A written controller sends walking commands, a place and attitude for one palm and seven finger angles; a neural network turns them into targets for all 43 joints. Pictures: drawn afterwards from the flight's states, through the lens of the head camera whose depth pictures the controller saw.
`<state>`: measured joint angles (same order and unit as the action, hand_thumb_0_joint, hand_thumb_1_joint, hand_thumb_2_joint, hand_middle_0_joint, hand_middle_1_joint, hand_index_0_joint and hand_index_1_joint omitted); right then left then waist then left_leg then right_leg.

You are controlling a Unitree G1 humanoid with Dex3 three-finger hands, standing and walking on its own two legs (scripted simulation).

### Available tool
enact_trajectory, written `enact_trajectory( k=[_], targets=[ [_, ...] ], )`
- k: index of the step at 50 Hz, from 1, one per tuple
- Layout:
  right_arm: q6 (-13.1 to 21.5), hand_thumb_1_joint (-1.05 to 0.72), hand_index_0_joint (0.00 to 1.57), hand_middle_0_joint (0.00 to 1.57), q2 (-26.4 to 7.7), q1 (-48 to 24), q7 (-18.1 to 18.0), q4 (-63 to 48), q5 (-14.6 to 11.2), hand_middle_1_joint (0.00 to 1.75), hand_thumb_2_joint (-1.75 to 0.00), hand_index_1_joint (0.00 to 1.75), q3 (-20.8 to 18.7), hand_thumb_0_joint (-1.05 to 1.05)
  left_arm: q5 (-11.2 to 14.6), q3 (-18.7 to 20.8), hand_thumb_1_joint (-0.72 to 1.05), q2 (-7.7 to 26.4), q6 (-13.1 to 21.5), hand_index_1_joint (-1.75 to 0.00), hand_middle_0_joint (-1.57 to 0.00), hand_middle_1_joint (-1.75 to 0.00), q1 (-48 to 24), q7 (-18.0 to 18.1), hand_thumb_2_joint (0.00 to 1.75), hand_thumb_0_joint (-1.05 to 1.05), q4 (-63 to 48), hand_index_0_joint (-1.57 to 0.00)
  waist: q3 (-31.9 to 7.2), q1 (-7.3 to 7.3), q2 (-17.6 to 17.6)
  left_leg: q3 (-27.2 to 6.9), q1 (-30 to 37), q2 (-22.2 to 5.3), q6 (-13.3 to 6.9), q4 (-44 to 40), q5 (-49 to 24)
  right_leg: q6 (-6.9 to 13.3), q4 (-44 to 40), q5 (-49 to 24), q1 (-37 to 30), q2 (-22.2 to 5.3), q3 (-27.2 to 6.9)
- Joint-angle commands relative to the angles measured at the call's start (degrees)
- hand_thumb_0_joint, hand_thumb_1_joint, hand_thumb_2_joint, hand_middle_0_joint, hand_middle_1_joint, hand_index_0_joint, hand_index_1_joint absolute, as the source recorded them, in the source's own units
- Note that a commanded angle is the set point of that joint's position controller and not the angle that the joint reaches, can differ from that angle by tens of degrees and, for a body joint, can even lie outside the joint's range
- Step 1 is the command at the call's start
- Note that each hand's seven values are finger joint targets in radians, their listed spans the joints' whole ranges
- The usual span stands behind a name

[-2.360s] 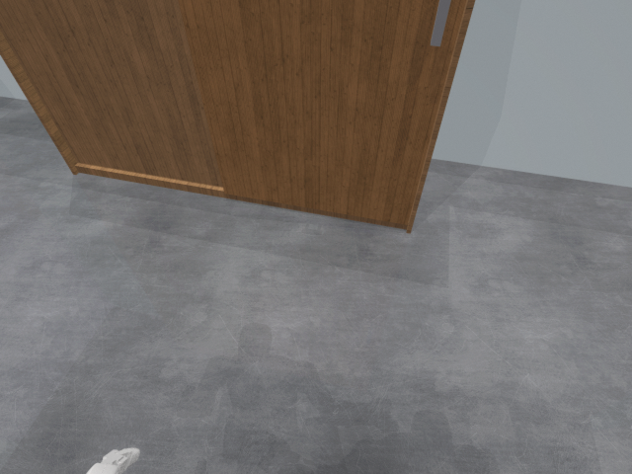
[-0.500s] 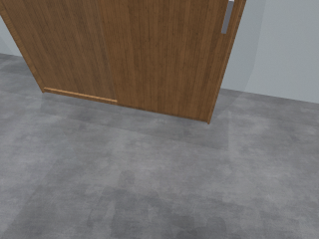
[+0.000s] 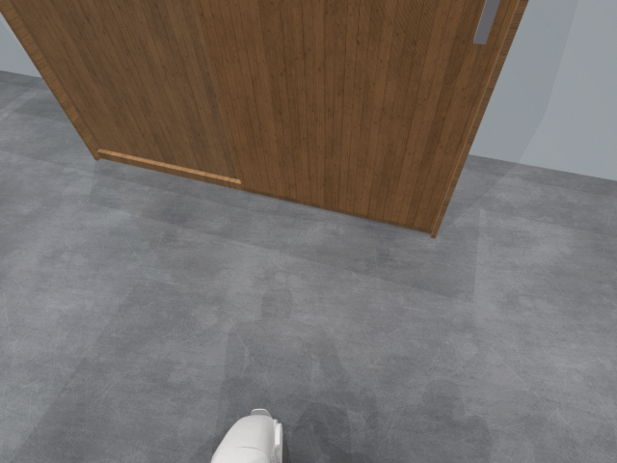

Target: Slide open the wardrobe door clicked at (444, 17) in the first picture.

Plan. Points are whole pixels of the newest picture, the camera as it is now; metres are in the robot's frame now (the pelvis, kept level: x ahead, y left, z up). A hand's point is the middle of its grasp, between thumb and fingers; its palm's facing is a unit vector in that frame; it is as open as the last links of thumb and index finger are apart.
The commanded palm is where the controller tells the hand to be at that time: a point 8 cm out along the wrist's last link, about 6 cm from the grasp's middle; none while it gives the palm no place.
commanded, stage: walk to a spot facing it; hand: right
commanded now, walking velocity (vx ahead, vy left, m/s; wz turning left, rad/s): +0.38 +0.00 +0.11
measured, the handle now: out of the picture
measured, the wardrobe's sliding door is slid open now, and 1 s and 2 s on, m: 0.00 0.00 0.00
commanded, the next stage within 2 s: turn to face it in 0.32 s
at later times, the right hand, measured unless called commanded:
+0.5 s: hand (439, 429) +0.21 -0.17 -0.18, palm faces +0.13 +0.98 -0.18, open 7.3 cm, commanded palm none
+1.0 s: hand (448, 333) +0.36 -0.20 -0.17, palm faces +0.20 +0.95 -0.23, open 7.4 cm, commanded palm none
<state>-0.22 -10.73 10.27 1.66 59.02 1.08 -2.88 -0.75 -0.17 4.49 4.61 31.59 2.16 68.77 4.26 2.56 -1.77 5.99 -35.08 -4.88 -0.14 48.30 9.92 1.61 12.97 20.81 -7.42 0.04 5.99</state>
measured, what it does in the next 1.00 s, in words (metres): walks ahead: left foot, then right foot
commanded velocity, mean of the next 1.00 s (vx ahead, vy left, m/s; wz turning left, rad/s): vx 0.16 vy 0.00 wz -0.19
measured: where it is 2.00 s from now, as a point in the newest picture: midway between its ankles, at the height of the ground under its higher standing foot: (361, 341)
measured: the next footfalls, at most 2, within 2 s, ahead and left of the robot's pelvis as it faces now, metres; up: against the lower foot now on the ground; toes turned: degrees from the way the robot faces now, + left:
left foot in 0.12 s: +0.23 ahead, +0.11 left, +0.00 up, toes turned +8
right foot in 0.56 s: +0.39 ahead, -0.13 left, +0.00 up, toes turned -13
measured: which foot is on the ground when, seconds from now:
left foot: up 0.00-0.10, down 0.12-0.58, up 0.60-0.98, down 1.00-1.00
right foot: down 0.00-0.12, up 0.14-0.54, down 0.56-1.00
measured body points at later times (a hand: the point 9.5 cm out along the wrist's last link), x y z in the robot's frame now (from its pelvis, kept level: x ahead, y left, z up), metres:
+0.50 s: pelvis +0.24 +0.01 +0.00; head +0.24 -0.01 +0.45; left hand +0.34 +0.24 -0.14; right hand +0.21 -0.22 -0.16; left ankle +0.19 +0.11 -0.74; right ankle +0.33 -0.13 -0.71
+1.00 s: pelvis +0.33 +0.00 -0.01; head +0.34 +0.01 +0.44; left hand +0.40 +0.22 -0.17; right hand +0.35 -0.25 -0.15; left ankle +0.36 +0.11 -0.74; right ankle +0.35 -0.12 -0.74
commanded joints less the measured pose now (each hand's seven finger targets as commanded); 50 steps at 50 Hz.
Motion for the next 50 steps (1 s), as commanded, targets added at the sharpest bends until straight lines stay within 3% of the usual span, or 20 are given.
enact_trajectory(
  k=[1,4,5,6,7,8,10,12,15,25,27,28,29,30,33,36,44,48,49,50],
  targets=[
    [2.3,-0.90,0.20,0.20,-0.9,-6.1,0.0,-5.8,-0.1,0.30,-0.90,0.30,0.2,0.00,-0.2,2.4,0.90,10.7,1.0,-0.30,-0.20,-0.30,3.9,0.7,0.90,0.00,-0.5,-0.20,4.1,-0.85,10.0,3.3,6.8,4.2,-2.9,-9.9,-0.2,5.8,1.9,-53.0,4.4,-13.8,-3.1],
    [3.1,-0.90,0.20,0.20,-4.2,10.0,-0.7,-1.1,0.5,0.30,-0.90,0.30,-1.4,0.00,0.1,3.3,0.90,12.8,0.7,-0.30,-0.20,-0.30,0.3,0.5,0.90,0.00,-1.2,-0.20,-5.2,-8.56,7.9,2.8,26.9,6.3,-5.2,-16.1,-1.9,3.5,21.9,-57.7,6.6,-13.1,-1.0],
    [4.0,-0.90,0.20,0.20,-7.7,18.4,-1.2,1.4,1.1,0.30,-0.90,0.30,-2.4,0.00,0.5,3.3,0.90,11.9,0.6,-0.30,-0.20,-0.30,0.1,-0.1,0.90,0.00,-2.0,-0.20,-10.6,-12.00,3.3,-3.8,42.5,0.4,-7.7,-17.5,-3.4,1.7,37.1,-44.3,17.9,-10.4,-0.4],
    [4.3,-0.90,0.20,0.20,-13.5,23.5,-2.1,2.4,1.0,0.30,-0.90,0.30,-3.9,0.00,1.2,2.7,0.90,7.6,0.9,-0.30,-0.20,-0.30,4.2,-0.5,0.90,0.00,-3.4,-0.20,-18.6,-11.35,-10.3,-31.1,55.2,-17.4,-14.6,-22.2,-5.7,-0.6,58.5,0.8,34.5,-0.5,0.2],
    [4.0,-0.90,0.20,0.20,-14.9,22.1,-2.4,2.3,-0.3,0.30,-0.90,0.30,-4.3,0.00,1.3,2.9,0.90,7.8,0.5,-0.30,-0.20,-0.30,1.3,-0.5,0.90,0.00,-4.9,-0.20,-17.7,-10.06,-7.4,-40.3,50.7,-22.6,-17.1,-29.7,-2.6,1.0,70.6,9.7,38.6,-0.5,-6.4],
    [3.7,-0.90,0.20,0.20,-12.6,15.8,-2.5,1.3,-0.5,0.30,-0.90,0.30,-3.9,0.00,1.2,3.3,0.90,7.6,0.3,-0.30,-0.20,-0.30,-2.2,-0.8,0.90,0.00,-5.1,-0.20,-10.0,-8.49,-4.0,-34.3,41.8,-20.8,-16.1,-33.0,9.2,1.7,72.0,4.6,40.1,-4.4,-7.6],
    [4.2,-0.90,0.20,0.20,-7.0,8.2,-2.7,-0.4,-0.2,0.30,-0.90,0.30,-1.8,0.00,0.1,3.3,0.90,6.1,-0.7,-0.30,-0.20,-0.30,-6.8,-1.3,0.90,0.00,-6.5,-0.20,-0.2,-4.37,1.6,-24.7,23.0,-16.9,-12.4,-35.3,9.5,0.9,67.8,-1.4,39.5,-8.1,-8.2],
    [4.8,-0.90,0.20,0.20,-4.2,5.7,-2.9,-0.6,0.3,0.30,-0.90,0.30,-0.8,0.00,-0.6,3.1,0.90,3.8,-2.4,-0.30,-0.20,-0.30,-4.8,-1.6,0.90,0.00,-5.8,-0.20,1.6,-1.12,2.8,-15.9,14.0,-13.6,-9.9,-37.0,6.0,0.1,62.6,-2.8,34.8,-8.9,-7.5],
    [5.0,-0.90,0.20,0.20,-3.6,5.1,-2.7,-0.5,0.5,0.30,-0.90,0.30,-0.5,0.00,-0.7,3.2,0.90,3.7,-3.9,-0.30,-0.20,-0.30,-4.8,-2.0,0.90,0.00,-6.9,-0.20,2.0,0.95,-3.1,-7.2,10.6,-10.8,-8.4,-38.8,3.3,-1.9,54.1,-5.8,34.6,-9.5,-5.2],
    [4.7,-0.90,0.20,0.20,-6.0,13.8,-3.0,2.1,0.4,0.30,-0.90,0.30,-0.6,0.00,-0.4,2.6,0.90,5.3,-2.3,-0.30,-0.20,-0.30,-20.7,-3.3,0.90,0.00,-13.0,-0.20,0.6,-3.70,-3.4,-1.2,28.2,-10.3,-6.4,-28.6,-24.8,-1.5,24.8,-9.8,31.7,-4.9,1.1],
    [4.2,-0.90,0.20,0.20,-6.4,13.6,-3.3,2.2,0.1,0.30,-0.90,0.30,-0.7,0.00,-0.7,3.3,0.90,8.4,-1.9,-0.30,-0.20,-0.30,-12.9,-2.8,0.90,0.00,-10.8,-0.20,-5.3,-0.17,-0.2,2.2,29.6,-8.1,-3.5,-14.9,-29.4,-0.8,15.9,-18.3,19.9,-3.2,1.2],
    [3.9,-0.90,0.20,0.20,-5.2,14.6,-3.3,1.3,-0.5,0.30,-0.90,0.30,-0.6,0.00,-1.1,4.2,0.90,13.1,-1.5,-0.30,-0.20,-0.30,-7.0,-2.2,0.90,0.00,-10.0,-0.20,-11.0,1.75,7.6,4.8,21.7,-3.8,-0.3,-3.2,-16.5,2.1,14.7,-36.9,6.9,-10.3,-6.8],
    [3.8,-0.90,0.20,0.20,-2.3,16.6,-3.2,0.3,-1.3,0.30,-0.90,0.30,0.0,0.00,-0.7,5.0,0.90,18.3,-1.5,-0.30,-0.20,-0.30,-3.3,-1.6,0.90,0.00,-9.3,-0.20,-16.0,1.76,20.5,4.7,8.9,3.3,2.4,12.6,22.9,10.1,14.0,-63.5,-3.7,-24.2,-22.8],
    [3.4,-0.90,0.20,0.20,-4.0,15.0,-3.7,-0.5,-0.9,0.30,-0.90,0.30,0.0,0.00,0.1,4.4,0.90,18.4,-2.4,-0.30,-0.20,-0.30,-4.2,-1.3,0.90,0.00,-9.0,-0.20,-17.1,1.37,15.3,-1.5,8.7,2.3,1.7,19.3,29.4,13.6,12.4,-63.4,-1.4,-26.4,-21.7],
    [2.2,-0.90,0.20,0.20,-2.5,10.1,-3.4,-0.1,-0.3,0.30,-0.90,0.30,-0.2,0.00,-0.1,3.2,0.90,13.1,-2.0,-0.30,-0.20,-0.30,-14.6,-0.4,0.90,0.00,-11.2,-0.20,-6.6,-1.35,9.2,-4.9,7.0,-2.1,3.0,17.8,19.8,9.8,7.9,-47.7,13.2,-20.1,-15.1],
    [0.6,-0.90,0.20,0.20,-1.0,12.1,-3.3,0.5,-0.2,0.30,-0.90,0.30,-0.2,0.00,0.0,3.0,0.90,12.3,-2.3,-0.30,-0.20,-0.30,-17.9,-0.5,0.90,0.00,-11.6,-0.20,-6.2,-3.27,9.4,-3.8,12.2,-1.3,3.7,11.6,14.9,7.7,5.0,-37.8,19.2,-15.8,-10.6],
    [-0.9,-0.90,0.20,0.20,-0.7,8.1,-3.4,-2.6,0.1,0.30,-0.90,0.30,-0.6,0.00,-0.7,4.5,0.90,13.8,-4.3,-0.30,-0.20,-0.30,-19.3,-0.9,0.90,0.00,-12.9,-0.20,-4.2,-2.47,10.4,-2.4,15.7,0.6,3.4,-3.4,13.3,8.4,2.1,-13.3,23.7,-14.8,-15.3],
    [0.7,-0.90,0.20,0.20,-1.5,12.9,-3.2,-1.1,0.4,0.30,-0.90,0.30,-0.4,0.00,-0.5,4.5,0.90,12.9,-4.5,-0.30,-0.20,-0.30,-19.1,-1.3,0.90,0.00,-12.3,-0.20,-5.2,-5.11,6.1,-1.4,28.5,1.9,3.0,-21.6,5.4,4.2,7.9,2.1,28.8,-10.3,-13.4],
    [1.3,-0.90,0.20,0.20,-4.2,14.2,-3.3,-0.8,1.0,0.30,-0.90,0.30,-0.8,0.00,-0.1,4.3,0.90,10.4,-4.5,-0.30,-0.20,-0.30,-18.5,-1.6,0.90,0.00,-12.4,-0.20,-4.9,-5.49,-0.8,-7.7,32.3,-3.4,1.4,-28.7,11.5,1.4,15.7,7.4,33.9,-5.5,-9.2],
    [1.6,-0.90,0.20,0.20,-9.3,15.0,-3.5,-1.2,1.4,0.30,-0.90,0.30,-1.7,0.00,0.2,3.6,0.90,6.7,-4.6,-0.30,-0.20,-0.30,-18.8,-1.9,0.90,0.00,-14.1,-0.20,-2.7,-6.04,-15.4,-25.1,32.8,-15.4,-3.6,-38.3,25.7,-1.6,27.9,10.1,42.6,0.7,-2.9]
  ],
)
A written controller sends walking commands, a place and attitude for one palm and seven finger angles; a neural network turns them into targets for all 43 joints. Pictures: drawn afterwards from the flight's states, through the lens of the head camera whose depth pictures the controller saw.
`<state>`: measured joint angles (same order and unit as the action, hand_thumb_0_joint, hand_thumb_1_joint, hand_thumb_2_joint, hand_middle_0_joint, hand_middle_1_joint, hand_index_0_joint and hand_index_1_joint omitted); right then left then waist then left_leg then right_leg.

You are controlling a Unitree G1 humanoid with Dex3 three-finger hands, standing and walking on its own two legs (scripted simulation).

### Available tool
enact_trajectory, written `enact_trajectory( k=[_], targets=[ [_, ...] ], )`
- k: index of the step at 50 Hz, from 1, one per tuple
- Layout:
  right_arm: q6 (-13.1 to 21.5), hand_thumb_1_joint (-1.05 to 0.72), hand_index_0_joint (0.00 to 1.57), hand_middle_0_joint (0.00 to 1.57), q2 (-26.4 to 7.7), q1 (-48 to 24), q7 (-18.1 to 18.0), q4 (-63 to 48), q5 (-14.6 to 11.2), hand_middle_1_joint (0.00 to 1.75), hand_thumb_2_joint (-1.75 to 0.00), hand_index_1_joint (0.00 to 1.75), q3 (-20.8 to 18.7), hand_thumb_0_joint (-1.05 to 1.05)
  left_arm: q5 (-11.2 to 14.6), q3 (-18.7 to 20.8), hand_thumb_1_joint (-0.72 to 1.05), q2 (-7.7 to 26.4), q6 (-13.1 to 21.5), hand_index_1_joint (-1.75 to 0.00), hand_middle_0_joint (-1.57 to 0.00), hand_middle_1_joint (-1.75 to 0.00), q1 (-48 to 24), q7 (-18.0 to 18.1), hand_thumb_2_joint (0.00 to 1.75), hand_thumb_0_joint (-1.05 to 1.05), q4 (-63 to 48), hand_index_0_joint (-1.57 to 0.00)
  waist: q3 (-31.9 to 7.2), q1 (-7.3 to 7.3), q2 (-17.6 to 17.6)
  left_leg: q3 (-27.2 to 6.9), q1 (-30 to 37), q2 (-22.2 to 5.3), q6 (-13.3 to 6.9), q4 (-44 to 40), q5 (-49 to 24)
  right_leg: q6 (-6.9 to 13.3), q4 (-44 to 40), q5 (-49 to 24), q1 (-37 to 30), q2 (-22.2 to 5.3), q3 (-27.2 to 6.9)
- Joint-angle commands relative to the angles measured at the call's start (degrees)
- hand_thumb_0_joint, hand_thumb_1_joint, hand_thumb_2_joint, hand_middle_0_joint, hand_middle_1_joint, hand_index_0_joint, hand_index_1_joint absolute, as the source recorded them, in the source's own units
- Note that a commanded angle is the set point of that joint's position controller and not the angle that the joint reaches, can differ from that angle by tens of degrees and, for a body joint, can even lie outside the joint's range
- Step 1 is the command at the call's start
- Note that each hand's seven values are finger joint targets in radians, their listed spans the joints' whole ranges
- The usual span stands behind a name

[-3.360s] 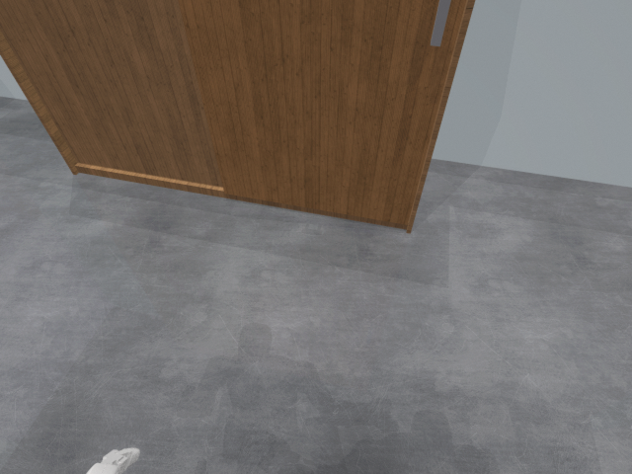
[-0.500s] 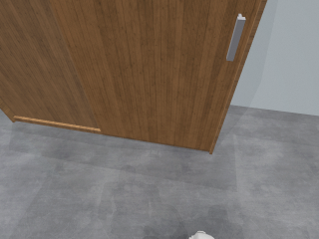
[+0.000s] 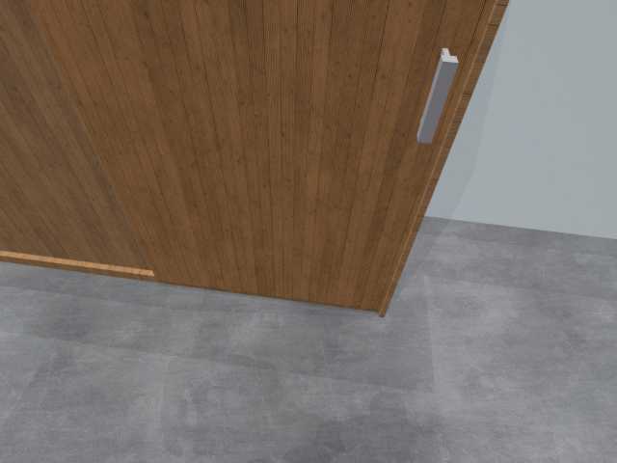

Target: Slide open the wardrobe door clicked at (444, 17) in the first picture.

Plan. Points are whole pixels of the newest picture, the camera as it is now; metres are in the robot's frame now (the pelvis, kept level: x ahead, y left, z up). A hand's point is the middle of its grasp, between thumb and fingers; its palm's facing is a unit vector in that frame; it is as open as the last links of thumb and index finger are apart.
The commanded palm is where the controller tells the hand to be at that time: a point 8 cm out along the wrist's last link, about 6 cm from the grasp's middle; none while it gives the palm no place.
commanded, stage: take the last steps up to it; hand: right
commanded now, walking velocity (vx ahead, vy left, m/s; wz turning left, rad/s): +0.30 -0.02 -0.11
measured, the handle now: (434, 96) +0.73 -0.18 +0.13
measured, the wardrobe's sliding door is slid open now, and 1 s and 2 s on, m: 0.00 0.00 0.00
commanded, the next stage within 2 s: come to a stop and stand still in 0.68 s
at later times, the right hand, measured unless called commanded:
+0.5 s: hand out of the picture +0.00 -0.19 -0.17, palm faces +0.16 +0.98 -0.13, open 7.4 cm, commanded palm none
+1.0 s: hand (428, 346) +0.36 -0.19 -0.15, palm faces +0.04 +0.97 -0.23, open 7.4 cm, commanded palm none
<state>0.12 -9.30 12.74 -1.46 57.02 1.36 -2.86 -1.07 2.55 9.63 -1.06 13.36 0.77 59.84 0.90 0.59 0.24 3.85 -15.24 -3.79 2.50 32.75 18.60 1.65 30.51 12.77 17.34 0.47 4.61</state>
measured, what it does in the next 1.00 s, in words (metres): walks ahead: right foot, then left foot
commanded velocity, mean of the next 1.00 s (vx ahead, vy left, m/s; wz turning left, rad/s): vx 0.11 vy -0.02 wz -0.01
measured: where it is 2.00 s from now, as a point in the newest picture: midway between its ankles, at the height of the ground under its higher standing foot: outside the picture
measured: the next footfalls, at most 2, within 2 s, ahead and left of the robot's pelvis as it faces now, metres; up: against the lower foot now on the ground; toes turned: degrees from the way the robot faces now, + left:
right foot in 0.42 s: +0.18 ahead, -0.16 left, +0.00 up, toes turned -12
left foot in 0.84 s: +0.37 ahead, +0.06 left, +0.00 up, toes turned +7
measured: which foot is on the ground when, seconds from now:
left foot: down 0.00-0.44, up 0.46-0.82, down 0.84-1.00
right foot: down 0.00-0.00, up 0.02-0.40, down 0.42-0.86, up 0.88-1.00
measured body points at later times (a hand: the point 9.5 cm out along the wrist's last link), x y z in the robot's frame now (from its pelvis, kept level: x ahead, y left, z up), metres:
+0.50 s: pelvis +0.12 -0.05 +0.00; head +0.15 -0.07 +0.45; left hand +0.21 +0.17 -0.14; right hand +0.00 -0.24 -0.16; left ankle +0.03 +0.10 -0.68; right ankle +0.14 -0.15 -0.73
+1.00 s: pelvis +0.25 -0.02 +0.00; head +0.28 +0.01 +0.45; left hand +0.22 +0.19 -0.17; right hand +0.36 -0.25 -0.13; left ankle +0.33 +0.06 -0.73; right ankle +0.18 -0.15 -0.68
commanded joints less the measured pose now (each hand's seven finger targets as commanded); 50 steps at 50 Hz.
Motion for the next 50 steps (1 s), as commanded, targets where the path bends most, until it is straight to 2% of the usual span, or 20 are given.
enact_trajectory(
  k=[1,4,7,12,16,19,20,21,22,23,25,29,37,40,41,42,43,44,46,50],
  targets=[
    [1.1,-0.90,0.20,0.20,-12.9,12.9,-0.5,-0.2,0.4,0.30,-0.90,0.30,-1.9,0.00,-0.3,1.6,0.90,4.7,0.7,-0.30,-0.20,-0.30,-4.1,-1.0,0.90,0.00,-7.0,-0.20,4.5,-5.67,-15.7,-29.1,6.1,-22.0,-10.2,-28.5,25.9,-1.5,18.8,18.4,19.5,-1.7,-3.6],
    [2.5,-0.90,0.20,0.20,-8.1,8.0,-0.4,-0.1,0.1,0.30,-0.90,0.30,-1.2,0.00,-0.9,2.2,0.90,4.9,0.7,-0.30,-0.20,-0.30,-1.1,-1.8,0.90,0.00,-4.3,-0.20,8.7,-1.52,-10.1,-19.7,2.7,-16.3,-8.6,-27.4,16.2,-1.5,28.8,7.1,19.6,-4.5,-5.0],
    [3.6,-0.90,0.20,0.20,-6.1,9.6,0.0,0.6,0.1,0.30,-0.90,0.30,-0.8,0.00,-0.6,2.0,0.90,2.8,1.1,-0.30,-0.20,-0.30,1.6,-2.3,0.90,0.00,-2.8,-0.20,6.1,-1.03,-6.4,-8.6,6.3,-12.4,-7.5,-24.2,1.3,-2.4,27.5,1.9,17.4,-4.9,-2.7],
    [4.1,-0.90,0.20,0.20,-6.2,15.5,0.2,3.7,0.3,0.30,-0.90,0.30,-0.6,0.00,-0.3,1.6,0.90,1.9,1.6,-0.30,-0.20,-0.30,-3.6,-2.5,0.90,0.00,-4.6,-0.20,6.5,-3.53,-9.0,-6.8,11.2,-13.1,-9.0,-23.8,-6.0,-2.9,18.8,1.7,17.9,-5.6,-0.5],
    [3.9,-0.90,0.20,0.20,-7.4,16.1,0.1,5.4,0.6,0.30,-0.90,0.30,-1.0,0.00,-0.1,0.8,0.90,1.3,2.6,-0.30,-0.20,-0.30,-5.8,-2.7,0.90,0.00,-5.5,-0.20,5.2,-3.80,-9.9,-5.8,11.1,-14.1,-9.6,-20.1,-10.9,-2.0,8.0,4.9,11.1,-5.2,1.2],
    [3.4,-0.90,0.20,0.20,-7.4,14.1,0.2,5.9,0.1,0.30,-0.90,0.30,-1.3,0.00,-0.1,0.8,0.90,2.5,3.6,-0.30,-0.20,-0.30,2.1,-2.0,0.90,0.00,-2.6,-0.20,2.2,0.13,-7.3,-1.5,5.5,-10.2,-7.2,-10.8,-14.5,-1.2,-3.1,0.1,-5.5,-2.2,4.6],
    [3.3,-0.90,0.20,0.20,-5.9,14.4,0.4,6.0,-0.2,0.30,-0.90,0.30,-0.9,0.00,-0.2,1.6,0.90,5.5,4.2,-0.30,-0.20,-0.30,9.0,-1.3,0.90,0.00,-0.1,-0.20,-2.3,2.89,-0.7,1.4,1.2,-7.3,-5.5,0.4,-16.9,-0.2,-6.1,-1.4,-17.6,-4.1,2.0],
    [3.2,-0.90,0.20,0.20,-2.8,15.4,0.8,4.9,-0.7,0.30,-0.90,0.30,-0.4,0.00,-0.7,3.1,0.90,11.8,4.7,-0.30,-0.20,-0.30,16.1,-0.6,0.90,0.00,1.6,-0.20,-8.1,5.20,13.3,6.2,-10.6,-1.0,-2.4,15.4,-0.8,4.0,-8.2,-4.2,-28.8,-18.1,-15.6],
    [3.1,-0.90,0.20,0.20,-2.4,11.1,0.8,2.5,-0.4,0.30,-0.90,0.30,0.2,0.00,-0.1,3.6,0.90,14.7,4.0,-0.30,-0.20,-0.30,20.3,0.1,0.90,0.00,2.3,-0.20,-7.5,6.44,16.1,3.3,-19.0,1.5,-2.0,27.4,15.0,8.2,-13.5,-8.3,-30.1,-25.3,-24.2],
    [2.8,-0.90,0.20,0.20,-2.9,8.7,0.5,2.0,0.0,0.30,-0.90,0.30,-0.3,0.00,-0.3,3.1,0.90,13.4,3.6,-0.30,-0.20,-0.30,17.5,0.3,0.90,0.00,2.0,-0.20,-3.4,5.78,11.1,0.2,-20.5,-1.1,-3.0,32.8,15.3,9.9,-15.4,-3.2,-24.0,-26.5,-22.5],
    [2.4,-0.90,0.20,0.20,-2.2,6.2,1.2,3.2,0.1,0.30,-0.90,0.30,-0.6,0.00,-0.2,1.5,0.90,7.7,4.3,-0.30,-0.20,-0.30,10.2,0.7,0.90,0.00,0.9,-0.20,3.9,3.24,7.9,-1.9,-20.7,-4.1,-2.8,35.2,6.6,8.0,-17.3,-6.6,-13.5,-22.3,-15.9],
    [1.2,-0.90,0.20,0.20,0.0,9.8,1.7,4.6,0.2,0.30,-0.90,0.30,-0.5,0.00,-0.1,0.6,0.90,4.7,5.5,-0.30,-0.20,-0.30,7.1,1.0,0.90,0.00,0.4,-0.20,2.8,-0.54,7.2,-0.8,-14.7,-3.9,-1.4,28.5,-0.5,6.5,-17.6,-18.9,-9.4,-17.3,-4.2],
    [0.8,-0.90,0.20,0.20,-1.8,-0.2,1.9,-0.3,0.0,0.30,-0.90,0.30,-0.6,0.00,-0.6,1.2,0.90,6.0,4.6,-0.30,-0.20,-0.30,8.1,0.8,0.90,0.00,1.4,-0.20,6.9,0.20,6.6,1.5,-10.7,-2.2,-2.1,7.0,-4.1,7.0,-15.3,-19.9,-9.8,-17.8,-2.4],
    [1.3,-0.90,0.20,0.20,-2.3,4.2,1.6,1.1,0.2,0.30,-0.90,0.30,-0.9,0.00,-0.6,1.1,0.90,6.3,3.8,-0.30,-0.20,-0.30,7.3,0.9,0.90,0.00,1.9,-0.20,4.8,-2.60,3.3,3.6,1.5,0.8,-2.6,-1.1,-10.3,4.5,-7.1,-18.4,-6.5,-15.2,-0.8],
    [1.9,-0.90,0.20,0.20,-4.4,8.6,1.2,2.4,0.3,0.30,-0.90,0.30,-1.1,0.00,-0.1,0.7,0.90,5.3,3.8,-0.30,-0.20,-0.30,7.6,0.8,0.90,0.00,2.2,-0.20,1.5,-4.76,-1.0,1.4,8.8,-0.6,-2.5,-5.8,-17.9,2.2,-0.2,-16.1,-5.1,-11.9,1.0],
    [2.8,-0.90,0.20,0.20,-8.9,11.2,0.3,3.1,0.5,0.30,-0.90,0.30,-1.7,0.00,0.4,0.1,0.90,2.2,3.8,-0.30,-0.20,-0.30,9.8,0.6,0.90,0.00,2.0,-0.20,-3.8,-4.95,-12.0,-11.2,17.8,-10.7,-5.4,-7.3,-35.7,-1.1,10.6,-2.8,2.3,-6.4,3.5],
    [2.8,-0.90,0.20,0.20,-11.7,11.8,0.1,3.0,-0.3,0.30,-0.90,0.30,-1.7,0.00,1.1,0.1,0.90,1.8,3.0,-0.30,-0.20,-0.30,12.0,0.9,0.90,0.00,1.6,-0.20,-7.7,-3.51,-15.5,-17.9,16.4,-20.3,-11.9,-11.1,-50.2,-2.7,18.7,20.4,0.3,-2.8,2.1],
    [2.4,-0.90,0.20,0.20,-11.8,7.7,-0.1,1.8,-0.5,0.30,-0.90,0.30,-1.1,0.00,1.3,0.4,0.90,2.3,2.1,-0.30,-0.20,-0.30,11.4,1.4,0.90,0.00,1.8,-0.20,-5.9,-2.34,-9.1,-15.3,11.2,-20.4,-14.7,-11.9,-50.4,-2.3,21.1,23.6,-1.3,-3.9,-2.2],
    [1.7,-0.90,0.20,0.20,-10.0,2.2,-0.8,0.2,-0.3,0.30,-0.90,0.30,-1.2,0.00,1.3,0.4,0.90,1.2,0.3,-0.30,-0.20,-0.30,10.8,1.3,0.90,0.00,2.6,-0.20,-3.0,-1.59,-11.1,-14.8,4.2,-18.8,-15.1,-13.2,-42.5,-2.6,26.2,21.6,-0.5,-4.4,-3.5],
    [0.3,-0.90,0.20,0.20,-9.2,-1.6,-1.6,-1.5,0.0,0.30,-0.90,0.30,-1.6,0.00,0.7,0.8,0.90,0.8,-1.5,-0.30,-0.20,-0.30,8.8,0.8,0.90,0.00,2.1,-0.20,-2.4,-1.08,-6.0,-10.0,1.0,-16.7,-13.9,-13.9,-36.6,-3.5,28.2,16.9,1.9,-3.5,-3.9]
  ],
)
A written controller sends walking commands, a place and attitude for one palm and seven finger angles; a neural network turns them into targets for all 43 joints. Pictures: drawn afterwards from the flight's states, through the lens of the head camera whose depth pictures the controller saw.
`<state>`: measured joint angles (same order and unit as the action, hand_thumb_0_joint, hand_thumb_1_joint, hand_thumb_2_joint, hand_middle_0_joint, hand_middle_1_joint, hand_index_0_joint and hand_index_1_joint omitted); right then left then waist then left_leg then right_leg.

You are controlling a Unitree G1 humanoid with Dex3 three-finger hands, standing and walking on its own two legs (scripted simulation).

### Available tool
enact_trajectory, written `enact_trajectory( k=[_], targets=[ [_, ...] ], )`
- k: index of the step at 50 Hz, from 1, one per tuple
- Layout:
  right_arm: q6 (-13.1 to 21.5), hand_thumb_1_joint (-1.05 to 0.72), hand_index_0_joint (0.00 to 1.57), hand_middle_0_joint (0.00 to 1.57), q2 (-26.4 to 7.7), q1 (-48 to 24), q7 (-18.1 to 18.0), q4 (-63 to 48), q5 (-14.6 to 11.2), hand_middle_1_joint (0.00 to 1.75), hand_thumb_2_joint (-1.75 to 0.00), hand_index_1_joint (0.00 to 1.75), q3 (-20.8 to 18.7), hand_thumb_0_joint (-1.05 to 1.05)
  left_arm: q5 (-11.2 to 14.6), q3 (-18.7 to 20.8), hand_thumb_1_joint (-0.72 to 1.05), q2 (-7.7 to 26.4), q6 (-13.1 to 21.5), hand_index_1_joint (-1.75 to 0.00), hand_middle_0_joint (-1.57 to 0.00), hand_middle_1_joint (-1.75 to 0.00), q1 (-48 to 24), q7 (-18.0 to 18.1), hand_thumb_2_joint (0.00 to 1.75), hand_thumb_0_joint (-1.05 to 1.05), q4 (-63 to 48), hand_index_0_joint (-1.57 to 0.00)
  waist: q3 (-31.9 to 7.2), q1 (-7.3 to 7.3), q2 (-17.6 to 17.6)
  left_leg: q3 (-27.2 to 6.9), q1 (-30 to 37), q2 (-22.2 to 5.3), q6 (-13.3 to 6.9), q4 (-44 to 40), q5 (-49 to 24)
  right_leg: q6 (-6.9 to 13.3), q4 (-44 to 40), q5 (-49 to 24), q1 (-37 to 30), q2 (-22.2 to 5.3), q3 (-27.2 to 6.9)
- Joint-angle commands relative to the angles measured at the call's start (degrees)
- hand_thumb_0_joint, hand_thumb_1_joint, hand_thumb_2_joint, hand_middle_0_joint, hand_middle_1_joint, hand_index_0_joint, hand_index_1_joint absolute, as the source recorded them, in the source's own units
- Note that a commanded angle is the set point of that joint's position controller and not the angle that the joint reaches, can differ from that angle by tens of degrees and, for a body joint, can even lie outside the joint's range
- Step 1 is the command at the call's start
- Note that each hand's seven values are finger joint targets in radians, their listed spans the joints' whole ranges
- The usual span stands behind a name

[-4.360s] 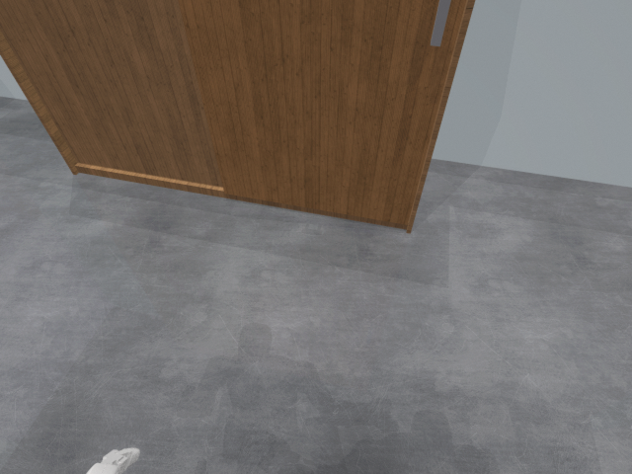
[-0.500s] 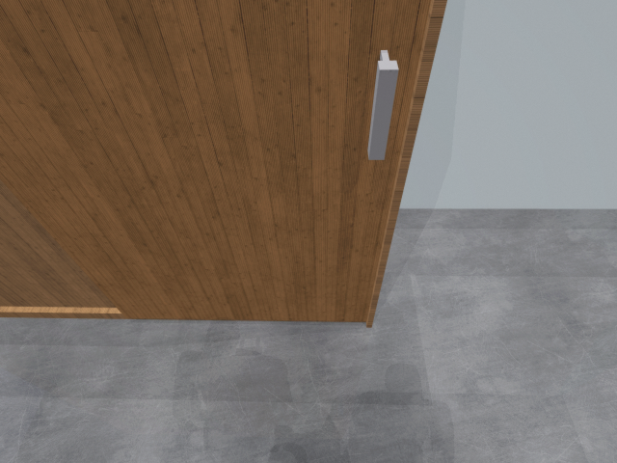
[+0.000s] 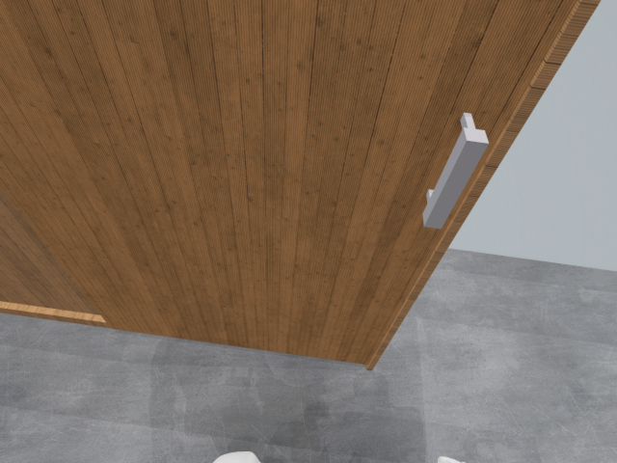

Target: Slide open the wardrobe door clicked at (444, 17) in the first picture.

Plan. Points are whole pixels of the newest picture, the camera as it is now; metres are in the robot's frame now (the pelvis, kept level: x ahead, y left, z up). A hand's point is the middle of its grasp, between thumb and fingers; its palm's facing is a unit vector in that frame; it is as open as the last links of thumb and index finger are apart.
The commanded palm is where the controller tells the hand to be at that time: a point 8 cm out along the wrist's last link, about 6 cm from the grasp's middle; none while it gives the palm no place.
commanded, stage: come to a stop and stand still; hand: right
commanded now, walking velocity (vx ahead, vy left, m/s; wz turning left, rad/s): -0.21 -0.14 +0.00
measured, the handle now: (449, 172) +0.48 -0.14 +0.13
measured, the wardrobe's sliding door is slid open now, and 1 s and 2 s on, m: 0.00 0.00 0.00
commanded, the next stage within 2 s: look again from close up in 1.92 s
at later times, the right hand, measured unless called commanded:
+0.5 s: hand out of the picture -0.02 -0.28 -0.16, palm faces +0.06 +0.95 -0.31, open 7.4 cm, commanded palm none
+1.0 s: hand out of the picture -0.01 -0.27 -0.16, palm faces +0.00 +0.97 -0.22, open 7.3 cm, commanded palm none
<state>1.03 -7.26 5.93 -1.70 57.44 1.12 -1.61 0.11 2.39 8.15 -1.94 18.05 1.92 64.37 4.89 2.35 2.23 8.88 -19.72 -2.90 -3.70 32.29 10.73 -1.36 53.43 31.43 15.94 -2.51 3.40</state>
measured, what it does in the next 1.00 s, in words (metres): steps on the spot: right foot, then left foot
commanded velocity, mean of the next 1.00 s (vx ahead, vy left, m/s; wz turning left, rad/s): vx -0.01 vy -0.01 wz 0.00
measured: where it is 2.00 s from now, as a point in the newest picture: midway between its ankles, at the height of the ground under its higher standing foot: outside the picture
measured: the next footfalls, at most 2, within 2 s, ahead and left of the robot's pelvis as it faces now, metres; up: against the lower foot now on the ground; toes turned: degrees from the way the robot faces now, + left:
right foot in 0.28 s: +0.00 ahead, -0.15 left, +0.00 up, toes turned -4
left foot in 0.48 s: +0.04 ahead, +0.03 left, +0.00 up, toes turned +2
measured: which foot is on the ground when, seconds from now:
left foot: down 0.00-0.28, up 0.30-0.46, down 0.48-1.00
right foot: up 0.00-0.26, down 0.28-1.00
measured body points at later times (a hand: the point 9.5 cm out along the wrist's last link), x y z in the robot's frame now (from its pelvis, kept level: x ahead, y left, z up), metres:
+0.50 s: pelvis -0.05 -0.07 -0.01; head -0.07 -0.04 +0.44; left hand +0.03 +0.16 -0.16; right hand -0.02 -0.33 -0.14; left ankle +0.00 +0.03 -0.73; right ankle -0.04 -0.15 -0.73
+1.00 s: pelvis -0.04 -0.09 +0.01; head -0.04 -0.08 +0.46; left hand -0.07 +0.13 -0.15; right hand -0.01 -0.32 -0.14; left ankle +0.00 +0.03 -0.73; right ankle -0.04 -0.15 -0.73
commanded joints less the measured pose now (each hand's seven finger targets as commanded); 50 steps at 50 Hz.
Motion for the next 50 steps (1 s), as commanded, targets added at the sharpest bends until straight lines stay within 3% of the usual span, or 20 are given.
enact_trajectory(
  k=[1,9,10,11,12,13,14,15,16,17,19,22,25,26,27,28,31,34,37,50],
  targets=[
    [-0.8,-0.90,0.20,0.20,-11.6,5.2,-1.4,-2.2,0.4,0.30,-0.90,0.30,-3.1,0.00,-0.6,1.2,0.90,2.6,-0.9,-0.30,-0.20,-0.30,3.9,-0.5,0.90,0.00,-3.1,-0.20,-7.1,-2.88,-7.7,-14.6,5.9,-17.4,-7.5,-13.6,-27.4,-0.8,5.4,-2.7,4.1,-0.1,-2.6],
    [-1.9,-0.90,0.20,0.20,-12.5,4.1,-1.1,-4.1,1.2,0.30,-0.90,0.30,-4.0,0.00,-0.9,1.5,0.90,3.2,-0.5,-0.30,-0.20,-0.30,1.8,-1.3,0.90,0.00,-6.7,-0.20,-8.8,-3.16,-12.1,-15.7,4.7,-15.3,-6.2,-17.0,-2.5,-0.5,-5.6,-5.3,2.4,0.3,-1.6],
    [-1.6,-0.90,0.20,0.20,-15.7,6.3,-3.3,-5.8,0.9,0.30,-0.90,0.30,-3.1,0.00,-0.6,2.8,0.90,8.2,0.6,-0.30,-0.20,-0.30,4.2,-1.5,0.90,0.00,-10.9,-0.20,-20.5,-0.14,-3.8,-21.3,17.2,-16.8,-5.7,-10.7,-19.6,-1.8,-6.5,-1.4,1.9,3.6,2.2],
    [-1.9,-0.90,0.20,0.20,-16.5,5.2,-3.2,-7.6,0.9,0.30,-0.90,0.30,-3.6,0.00,-0.6,2.3,0.90,5.6,0.9,-0.30,-0.20,-0.30,2.8,-1.4,0.90,0.00,-13.1,-0.20,-20.3,-1.21,-1.1,-19.3,12.8,-16.1,-6.5,-5.9,-4.8,0.2,-15.3,-2.4,0.1,0.4,-1.4],
    [-2.1,-0.90,0.20,0.20,-13.3,4.6,-2.8,-7.5,0.5,0.30,-0.90,0.30,-2.7,0.00,-1.1,1.8,0.90,5.3,1.3,-0.30,-0.20,-0.30,1.5,-1.4,0.90,0.00,-13.5,-0.20,-16.0,-0.92,1.7,-14.7,5.2,-11.6,-3.9,-5.1,4.0,0.5,-27.1,-9.9,-4.8,2.7,2.3],
    [-2.4,-0.90,0.20,0.20,-11.7,4.4,-2.3,-7.1,0.1,0.30,-0.90,0.30,-2.0,0.00,-1.2,1.5,0.90,6.6,1.5,-0.30,-0.20,-0.30,3.8,-1.3,0.90,0.00,-13.6,-0.20,-12.1,0.67,5.0,-9.4,0.2,-7.6,-0.6,-0.5,9.8,0.8,-33.1,-13.5,-6.5,0.3,-0.5],
    [-3.1,-0.90,0.20,0.20,-8.1,5.0,-1.6,-7.4,-0.5,0.30,-0.90,0.30,-1.2,0.00,-1.8,1.8,0.90,9.5,1.4,-0.30,-0.20,-0.30,2.8,-1.0,0.90,0.00,-15.2,-0.20,-5.8,0.06,13.4,-4.4,-5.7,-1.4,3.3,6.1,14.6,4.1,-39.2,-11.9,-1.3,-8.2,-12.3],
    [-3.6,-0.90,0.20,0.20,-7.3,6.4,-1.2,-7.4,-0.6,0.30,-0.90,0.30,-1.3,0.00,-2.1,2.0,0.90,11.5,1.0,-0.30,-0.20,-0.30,-2.1,-0.6,0.90,0.00,-17.6,-0.20,-0.2,-1.96,13.2,-5.0,-6.0,1.8,4.0,11.5,15.6,8.6,-40.6,-14.9,7.0,-13.6,-16.8],
    [-3.9,-0.90,0.20,0.20,-7.1,7.6,-0.9,-7.2,-0.6,0.30,-0.90,0.30,-1.7,0.00,-2.2,1.8,0.90,11.7,0.8,-0.30,-0.20,-0.30,-6.3,-0.8,0.90,0.00,-19.3,-0.20,2.0,-3.62,6.9,-7.0,-2.2,1.4,2.7,14.8,13.3,10.5,-41.6,-6.9,13.7,-14.0,-15.2],
    [-4.3,-0.90,0.20,0.20,-7.4,7.9,-0.6,-6.3,0.3,0.30,-0.90,0.30,-1.4,0.00,-2.2,1.5,0.90,10.3,1.1,-0.30,-0.20,-0.30,-8.7,-0.8,0.90,0.00,-19.2,-0.20,3.9,-4.11,8.6,-7.3,-1.5,1.9,2.8,17.5,11.5,9.4,-41.8,-4.7,16.1,-10.8,-13.4],
    [-3.7,-0.90,0.20,0.20,-7.0,10.5,0.0,-5.9,0.4,0.30,-0.90,0.30,-1.3,0.00,-2.0,1.0,0.90,10.6,1.1,-0.30,-0.20,-0.30,-8.6,-1.1,0.90,0.00,-19.1,-0.20,5.7,-4.38,4.4,-8.4,-0.4,2.5,3.1,18.0,8.7,9.0,-39.6,-6.0,16.4,-9.2,-11.0],
    [-2.3,-0.90,0.20,0.20,-7.1,13.3,0.4,-5.6,0.3,0.30,-0.90,0.30,-0.9,0.00,-1.8,0.6,0.90,10.6,1.5,-0.30,-0.20,-0.30,-6.3,-0.9,0.90,0.00,-18.0,-0.20,5.7,-4.65,0.1,-8.5,2.3,2.1,2.7,3.1,6.0,8.1,-36.1,-5.9,11.2,-7.7,-10.0],
    [-0.2,-0.90,0.20,0.20,-9.9,12.9,0.1,-6.0,0.3,0.30,-0.90,0.30,-0.3,0.00,-0.8,-0.3,0.90,7.9,1.7,-0.30,-0.20,-0.30,-1.9,-0.9,0.90,0.00,-16.9,-0.20,2.1,-1.43,-7.1,-24.4,-1.9,-5.8,-2.2,-12.2,12.4,4.2,-28.0,-7.2,3.3,0.1,-5.7],
    [-0.1,-0.90,0.20,0.20,-10.9,11.1,0.2,-6.3,0.2,0.30,-0.90,0.30,-0.3,0.00,-0.8,-0.3,0.90,7.6,1.8,-0.30,-0.20,-0.30,0.1,-1.1,0.90,0.00,-16.0,-0.20,-0.1,0.18,-7.3,-25.3,-6.5,-6.4,-3.1,-14.5,19.8,4.0,-27.5,-8.0,-2.7,1.2,-5.1],
    [0.4,-0.90,0.20,0.20,-11.0,10.2,0.0,-6.5,0.1,0.30,-0.90,0.30,-0.7,0.00,-0.9,-0.2,0.90,7.7,1.4,-0.30,-0.20,-0.30,1.7,-1.0,0.90,0.00,-15.0,-0.20,-2.9,0.80,-14.1,-25.0,-6.4,-5.8,-2.7,-15.8,21.7,3.9,-25.3,-9.9,-5.7,0.9,-4.1],
    [0.4,-0.90,0.20,0.20,-10.8,9.1,-0.1,-6.9,0.0,0.30,-0.90,0.30,-0.7,0.00,-0.9,0.0,0.90,8.1,1.4,-0.30,-0.20,-0.30,2.9,-1.1,0.90,0.00,-14.2,-0.20,-3.6,1.15,-15.8,-24.3,-7.0,-6.1,-2.6,-16.8,22.8,3.9,-24.6,-11.0,-7.3,1.0,-3.9],
    [0.2,-0.90,0.20,0.20,-9.8,8.3,-0.1,-6.9,-0.1,0.30,-0.90,0.30,-0.6,0.00,-1.2,-0.1,0.90,8.1,2.3,-0.30,-0.20,-0.30,3.9,-1.1,0.90,0.00,-12.5,-0.20,-3.6,1.19,-8.5,-19.6,-7.3,-3.4,-1.0,-13.8,18.9,4.4,-30.4,-11.5,-8.6,-0.7,-5.8],
    [-0.1,-0.90,0.20,0.20,-8.5,11.3,0.0,-5.1,-0.2,0.30,-0.90,0.30,-0.2,0.00,-1.3,-0.6,0.90,8.8,3.3,-0.30,-0.20,-0.30,-0.1,-1.0,0.90,0.00,-12.0,-0.20,-1.5,-1.75,3.6,-14.6,2.5,-0.1,0.4,-7.5,7.1,5.1,-40.3,-4.7,1.6,-4.9,-11.6],
    [-0.2,-0.90,0.20,0.20,-7.6,13.0,-0.1,-3.2,0.1,0.30,-0.90,0.30,0.2,0.00,-1.1,-0.9,0.90,8.5,3.5,-0.30,-0.20,-0.30,-0.8,-0.8,0.90,0.00,-11.2,-0.20,-0.7,-3.15,0.9,-13.6,7.1,-0.3,0.5,-7.1,3.1,5.3,-41.7,-5.0,4.7,-5.0,-11.6],
    [0.2,-0.90,0.20,0.20,-6.6,11.9,-0.3,0.0,-0.4,0.30,-0.90,0.30,1.1,0.00,-1.0,-1.8,0.90,7.9,3.8,-0.30,-0.20,-0.30,2.8,-0.5,0.90,0.00,-5.9,-0.20,-1.3,-2.14,-2.7,-14.1,8.2,-2.3,0.7,-9.2,-0.5,4.4,-40.4,-13.2,0.0,-4.4,-9.2]
  ],
)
